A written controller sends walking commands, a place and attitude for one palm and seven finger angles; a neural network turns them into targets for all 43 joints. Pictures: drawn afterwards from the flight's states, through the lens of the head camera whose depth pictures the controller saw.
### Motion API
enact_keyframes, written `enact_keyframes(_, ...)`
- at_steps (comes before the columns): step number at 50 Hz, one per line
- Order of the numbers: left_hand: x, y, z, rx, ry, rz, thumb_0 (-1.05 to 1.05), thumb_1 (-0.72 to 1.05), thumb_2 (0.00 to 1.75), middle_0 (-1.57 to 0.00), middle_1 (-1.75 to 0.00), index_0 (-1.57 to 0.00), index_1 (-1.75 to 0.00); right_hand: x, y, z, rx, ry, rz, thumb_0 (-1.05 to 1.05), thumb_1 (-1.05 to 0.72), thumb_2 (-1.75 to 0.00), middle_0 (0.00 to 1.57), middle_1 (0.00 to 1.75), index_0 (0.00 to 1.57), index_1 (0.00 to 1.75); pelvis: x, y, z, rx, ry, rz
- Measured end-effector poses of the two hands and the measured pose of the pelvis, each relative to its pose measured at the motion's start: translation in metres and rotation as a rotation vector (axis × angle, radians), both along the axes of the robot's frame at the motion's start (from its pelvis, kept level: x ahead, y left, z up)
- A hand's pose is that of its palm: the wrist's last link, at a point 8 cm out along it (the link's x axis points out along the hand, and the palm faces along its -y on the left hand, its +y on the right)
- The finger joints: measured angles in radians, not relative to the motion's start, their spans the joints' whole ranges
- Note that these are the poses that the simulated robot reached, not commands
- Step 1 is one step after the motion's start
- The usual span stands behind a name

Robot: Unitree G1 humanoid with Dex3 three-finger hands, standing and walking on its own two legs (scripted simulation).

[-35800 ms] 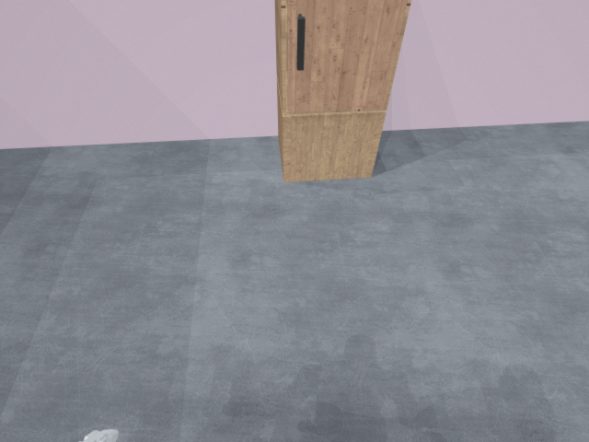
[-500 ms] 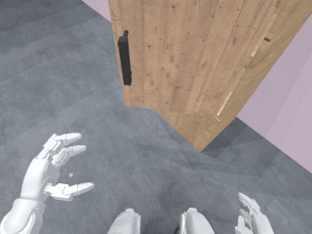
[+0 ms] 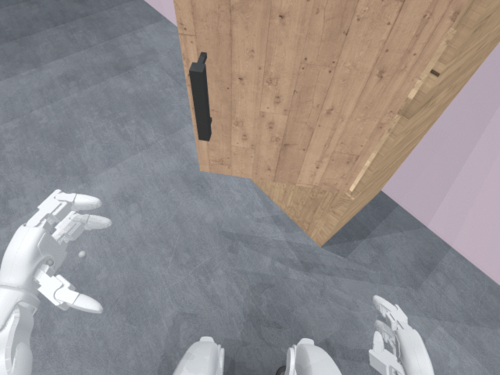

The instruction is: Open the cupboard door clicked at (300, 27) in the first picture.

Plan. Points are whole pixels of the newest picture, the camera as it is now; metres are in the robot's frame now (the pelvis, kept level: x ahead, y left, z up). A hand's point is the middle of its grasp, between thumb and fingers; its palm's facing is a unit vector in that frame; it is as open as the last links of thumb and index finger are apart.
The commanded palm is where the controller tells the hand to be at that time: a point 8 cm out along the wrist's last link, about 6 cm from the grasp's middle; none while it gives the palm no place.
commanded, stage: raise the hand with hooked fingers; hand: left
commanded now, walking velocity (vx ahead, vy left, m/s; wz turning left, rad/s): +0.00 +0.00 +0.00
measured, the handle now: (204, 99) +0.61 +0.14 +0.03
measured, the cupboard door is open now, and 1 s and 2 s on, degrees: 40 40 40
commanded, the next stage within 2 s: move the hooked fingers beside the handle in 0.64 s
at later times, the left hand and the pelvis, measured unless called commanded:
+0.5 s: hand (84, 242) +0.28 +0.26 +0.05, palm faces -0.07 -1.00 -0.04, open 14.0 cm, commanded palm +0.26 +0.31 +0.05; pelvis +0.00 -0.01 +0.00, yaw -1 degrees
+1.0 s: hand (98, 223) +0.32 +0.25 +0.04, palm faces -0.10 -0.99 -0.02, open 14.0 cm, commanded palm +0.31 +0.30 +0.05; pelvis -0.01 +0.00 +0.00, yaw +0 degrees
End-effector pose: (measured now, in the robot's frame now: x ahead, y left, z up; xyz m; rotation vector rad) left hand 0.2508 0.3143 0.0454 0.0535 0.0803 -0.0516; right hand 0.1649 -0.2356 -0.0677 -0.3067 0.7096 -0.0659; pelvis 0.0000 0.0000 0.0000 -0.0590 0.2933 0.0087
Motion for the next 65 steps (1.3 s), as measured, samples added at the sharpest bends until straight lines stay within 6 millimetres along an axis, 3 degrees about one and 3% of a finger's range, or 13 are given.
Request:
enact_keyframes(10,0.019,0.009,0.007,0.001,-0.005,-0.009,-0.02,-0.49,0.31,-0.30,-1.20,-0.30,-1.20,-0.022,-0.020,-0.003,-0.025,0.058,-0.050,0.01,-0.90,-0.90,0.20,0.30,0.21,0.30,0.000,-0.004,0.002,0.007,0.006,-0.011)
enact_keyframes(18,0.020,0.003,0.004,-0.014,0.000,-0.023,-0.02,-0.49,0.31,-0.30,-1.20,-0.30,-1.20,-0.033,-0.028,0.001,-0.034,0.069,-0.071,0.01,-0.90,-0.90,0.20,0.30,0.20,0.30,-0.001,-0.005,0.003,0.012,0.007,-0.018)
enact_keyframes(41,0.012,0.007,0.004,-0.016,-0.023,-0.012,-0.02,-0.50,0.30,-0.31,-1.20,-0.30,-1.20,-0.022,-0.014,0.000,-0.017,0.031,-0.034,0.01,-0.90,-0.90,0.20,0.30,0.21,0.30,-0.007,-0.003,0.001,0.006,-0.003,-0.009)
enact_keyframes(45,0.023,0.006,0.002,-0.030,-0.037,-0.011,-0.02,-0.50,0.30,-0.30,-1.20,-0.30,-1.20,-0.022,-0.014,-0.004,-0.029,0.043,-0.032,0.01,-0.90,-0.90,0.20,0.30,0.21,0.30,-0.008,-0.002,-0.002,0.004,0.002,-0.003)
enact_keyframes(52,0.060,-0.010,-0.001,-0.036,-0.027,-0.062,-0.02,-0.50,0.30,-0.30,-1.20,-0.30,-1.20,-0.033,-0.016,-0.010,-0.039,0.081,-0.058,0.01,-0.90,-0.90,0.20,0.30,0.21,0.30,-0.010,-0.001,-0.004,0.005,0.019,-0.007)
enact_keyframes(65,0.112,-0.009,-0.002,-0.035,-0.020,-0.037,-0.02,-0.49,0.30,-0.30,-1.20,-0.30,-1.20,-0.078,-0.027,-0.020,-0.046,0.254,-0.144,0.01,-0.90,-0.90,0.20,0.30,0.21,0.30,-0.005,0.000,-0.003,0.010,0.057,-0.028)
